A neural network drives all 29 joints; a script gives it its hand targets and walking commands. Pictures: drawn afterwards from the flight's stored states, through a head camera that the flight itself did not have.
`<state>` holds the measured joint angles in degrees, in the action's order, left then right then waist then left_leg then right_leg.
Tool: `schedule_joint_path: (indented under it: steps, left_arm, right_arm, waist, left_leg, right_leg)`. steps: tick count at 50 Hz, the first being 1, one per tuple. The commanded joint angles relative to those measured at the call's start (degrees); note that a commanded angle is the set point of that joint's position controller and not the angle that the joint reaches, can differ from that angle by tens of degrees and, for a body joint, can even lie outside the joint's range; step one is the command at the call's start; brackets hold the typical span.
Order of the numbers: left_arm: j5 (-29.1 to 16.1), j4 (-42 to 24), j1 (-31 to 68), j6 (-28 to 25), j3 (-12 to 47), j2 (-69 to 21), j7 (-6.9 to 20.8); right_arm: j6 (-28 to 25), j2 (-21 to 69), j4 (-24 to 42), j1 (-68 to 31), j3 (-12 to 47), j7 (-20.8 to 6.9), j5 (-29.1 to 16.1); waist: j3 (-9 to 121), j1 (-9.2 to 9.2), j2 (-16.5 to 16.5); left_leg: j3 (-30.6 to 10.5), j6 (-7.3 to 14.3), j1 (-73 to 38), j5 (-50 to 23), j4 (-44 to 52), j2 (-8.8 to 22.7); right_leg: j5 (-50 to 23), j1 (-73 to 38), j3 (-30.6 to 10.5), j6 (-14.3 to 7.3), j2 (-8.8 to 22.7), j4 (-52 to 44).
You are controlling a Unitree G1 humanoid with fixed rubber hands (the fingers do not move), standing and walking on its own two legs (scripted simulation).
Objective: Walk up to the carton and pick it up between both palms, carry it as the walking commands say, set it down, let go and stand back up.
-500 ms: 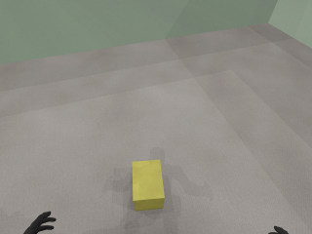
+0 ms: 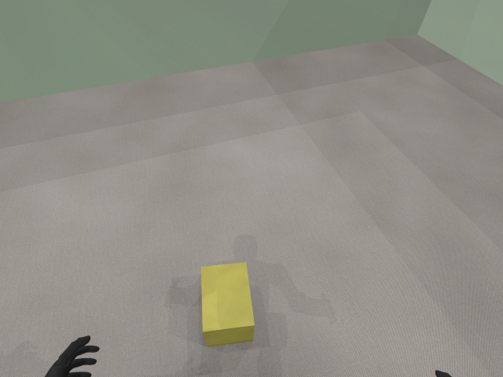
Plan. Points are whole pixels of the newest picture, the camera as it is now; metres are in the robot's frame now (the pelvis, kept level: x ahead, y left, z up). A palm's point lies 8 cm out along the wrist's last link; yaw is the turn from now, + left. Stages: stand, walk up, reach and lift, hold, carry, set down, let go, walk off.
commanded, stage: walk up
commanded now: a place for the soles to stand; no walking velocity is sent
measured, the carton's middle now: (227, 304) +0.48 +0.08 -0.68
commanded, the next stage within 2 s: reach and lift in 0.30 s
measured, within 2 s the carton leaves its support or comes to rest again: neither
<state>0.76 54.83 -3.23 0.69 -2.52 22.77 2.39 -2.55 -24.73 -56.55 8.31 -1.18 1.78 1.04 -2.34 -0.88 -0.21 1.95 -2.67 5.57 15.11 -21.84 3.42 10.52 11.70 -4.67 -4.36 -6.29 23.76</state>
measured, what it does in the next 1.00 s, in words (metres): shifts its weight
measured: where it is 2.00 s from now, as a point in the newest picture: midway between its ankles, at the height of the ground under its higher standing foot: outside the picture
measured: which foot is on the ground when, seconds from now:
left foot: down 0.00-1.00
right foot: down 0.00-1.00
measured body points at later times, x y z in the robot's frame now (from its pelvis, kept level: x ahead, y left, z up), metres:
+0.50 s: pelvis -0.01 +0.02 -0.01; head +0.06 +0.02 +0.43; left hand +0.16 +0.31 -0.10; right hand +0.17 -0.30 -0.09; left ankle -0.04 +0.15 -0.74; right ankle +0.02 -0.07 -0.74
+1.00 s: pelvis -0.03 +0.04 -0.05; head +0.11 +0.05 +0.38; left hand +0.25 +0.29 -0.15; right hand +0.25 -0.24 -0.14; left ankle -0.04 +0.15 -0.74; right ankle +0.02 -0.07 -0.74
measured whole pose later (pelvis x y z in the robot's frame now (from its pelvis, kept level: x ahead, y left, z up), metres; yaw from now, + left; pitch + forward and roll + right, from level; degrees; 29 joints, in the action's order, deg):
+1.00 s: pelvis -0.03 +0.04 -0.05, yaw +5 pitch +15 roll +0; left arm 1.8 33.4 13.4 13.2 -6.1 12.7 -2.9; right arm 10.9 -20.4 -39.0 -13.7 -10.4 -5.2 -0.5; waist -2.7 -3.6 1.0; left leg -1.5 0.6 41.4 23.4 -49.5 -2.0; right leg 18.8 44.3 -1.3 0.1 -1.3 47.8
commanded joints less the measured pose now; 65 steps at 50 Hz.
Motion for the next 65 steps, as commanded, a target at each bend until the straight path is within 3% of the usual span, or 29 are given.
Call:
schedule_joint_path:
  steps: [1, 15, 16, 17, 19, 21, 24, 27, 32, 37, 42, 56, 65]
  left_arm:
    - [0.0, -2.76, 2.15, -0.42, -2.13, 10.33, -0.14]
    - [0.04, -3.11, 2.73, -0.24, -1.9, 10.28, 0.09]
    - [0.4, -19.93, 7.49, 1.49, -4.91, 3.13, 1.74]
    - [2.86, -17.13, 2.68, 4.47, -4.99, 4.84, 2.56]
    - [6.41, -20.82, 0.23, 8.93, -8.18, 4.83, 3.05]
    - [5.93, -25.55, 1.07, 11.76, -10.08, 5.2, 2.37]
    - [5.16, -30.31, -0.31, 13.87, -8.26, 3.55, 1.49]
    - [4.65, -32.85, -1.29, 13.12, -5.88, 0.88, 0.79]
    - [3.1, -34.05, 5.52, 12.2, -5.24, 0.36, -0.32]
    - [2.15, -30.7, 7.48, 12.25, -5.16, -1.78, -2.07]
    - [1.3, -27.07, 11.06, 11.79, -4.75, -3.63, -3.87]
    - [1.09, -24.34, 33.87, 12.71, -6.86, -5.25, -6.25]
    - [1.45, -19.72, 48.26, 11.57, -10.22, -5.12, -5.46]
  right_arm:
    - [-0.54, -10.66, 2.45, -0.16, -2.1, 0.31, 0.06]
    - [-0.54, -10.57, 3.55, 0.21, -2.23, 0.19, 0.23]
    - [3.93, -4.39, 23.65, -12.98, -8.59, -2.4, 1.64]
    - [7.02, -3.83, 29.02, -9.22, -7.69, -2.86, 1.38]
    - [11.3, -4.52, 31.12, -5.1, -10.84, -3.8, 3.09]
    - [14.11, -5.84, 30.45, -1.48, -12.61, -3.61, 3.41]
    - [16.48, -4.35, 27.23, 2.81, -12.6, -4.03, 3.07]
    - [15.78, -4.5, 28.17, 1.6, -14.17, -4.87, 2.18]
    - [14.18, -5.73, 30.24, -8.0, -13.04, -5.45, -0.29]
    - [13.73, -5.64, 27.2, -11.81, -12.06, -6.18, -1.02]
    - [13.03, -5.5, 23.96, -16.51, -11.88, -6.69, -1.04]
    - [13.42, -3.27, 19.89, -39.95, -11.49, -6.64, -2.05]
    - [13.0, -0.27, 16.11, -54.64, -12.74, -4.31, -1.08]
  waist:
    - [4.61, 0.37, -0.45]
    - [4.01, 0.39, -0.56]
    - [-3.86, 2.05, -0.67]
    - [-5.73, 2.5, -1.04]
    - [-0.56, 0.21, -2.26]
    - [4.55, -3.59, -2.38]
    - [7.54, -5.58, -1.57]
    - [9.3, -4.46, 0.08]
    - [8.05, -3.25, 0.4]
    - [15.0, -2.19, 0.81]
    - [20.08, -2.64, 1.01]
    - [27.12, -2.54, 0.17]
    - [36.22, -1.4, -0.26]
  left_leg:
    - [-1.86, 4.68, 1.13, -8.82, 2.44, 4.87]
    - [-1.41, 4.85, -0.47, -6.54, 3.24, 5.07]
    - [-2.51, 1.47, 14.08, -0.44, -2.28, -6.85]
    - [-2.39, 2.74, 9.63, 0.08, -4.56, -6.02]
    - [-2.96, 3.05, 4.0, -0.59, -6.52, -5.15]
    - [-2.07, 2.9, 5.29, 1.06, -7.97, -5.1]
    - [-2.49, 3.14, 8.58, -1.19, -9.5, -4.41]
    - [-2.12, 2.59, 12.89, -2.1, -10.66, -4.19]
    - [-2.74, 1.78, 18.42, -3.83, -13.52, -4.4]
    - [-3.95, 1.36, 20.33, -13.21, -18.03, -4.56]
    - [-5.08, 0.67, 20.55, -18.87, -21.25, -4.7]
    - [-4.94, 0.66, 30.97, -4.56, -23.29, -5.23]
    - [-3.03, 0.78, 41.66, -3.49, -26.63, -6.39]
  right_leg:
    - [-11.1, -3.72, -8.0, -0.43, 9.83, -3.18]
    - [-9.56, -2.01, -9.11, -0.48, 9.33, -3.8]
    - [0.66, 0.85, 1.86, 6.62, 5.5, -1.18]
    - [3.54, 6.61, 1.56, 5.99, 6.63, -2.51]
    - [3.95, 9.74, 1.67, 4.62, 7.88, -3.44]
    - [2.62, 6.89, 2.65, 4.21, 7.98, -0.74]
    - [-1.55, 5.08, 4.0, 4.14, 6.55, 3.86]
    - [-5.7, 0.83, 4.81, 5.16, 4.31, 8.2]
    - [-8.2, 2.93, 3.86, 5.39, 3.77, 12.13]
    - [-14.83, 8.03, 3.71, 5.51, 3.89, 17.34]
    - [-16.54, 15.34, 4.75, 5.46, 3.63, 20.19]
    - [-4.21, 24.87, 5.83, 5.62, 4.53, 22.33]
    - [-5.3, 24.04, 5.0, 6.05, 4.6, 25.05]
